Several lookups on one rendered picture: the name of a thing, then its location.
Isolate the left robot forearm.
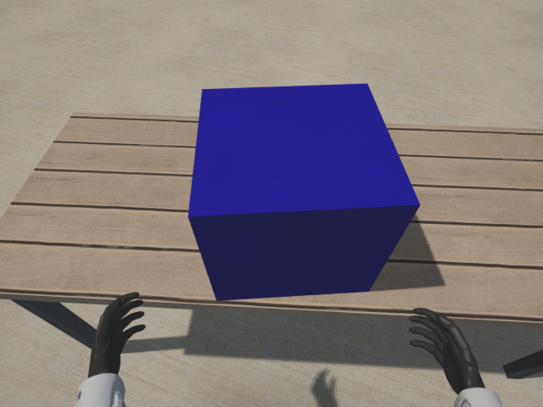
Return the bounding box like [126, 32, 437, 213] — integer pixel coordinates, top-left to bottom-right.
[74, 373, 126, 407]

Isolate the table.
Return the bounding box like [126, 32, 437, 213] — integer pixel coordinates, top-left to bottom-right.
[0, 112, 543, 379]

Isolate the right robot forearm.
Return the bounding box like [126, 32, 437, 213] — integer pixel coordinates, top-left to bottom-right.
[454, 387, 502, 407]

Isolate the left robot hand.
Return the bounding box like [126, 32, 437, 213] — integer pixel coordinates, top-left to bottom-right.
[88, 293, 146, 378]

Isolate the carton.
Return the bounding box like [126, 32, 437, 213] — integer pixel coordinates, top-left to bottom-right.
[188, 83, 420, 301]

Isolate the right robot hand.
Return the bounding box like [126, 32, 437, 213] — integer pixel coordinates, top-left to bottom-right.
[409, 308, 485, 394]

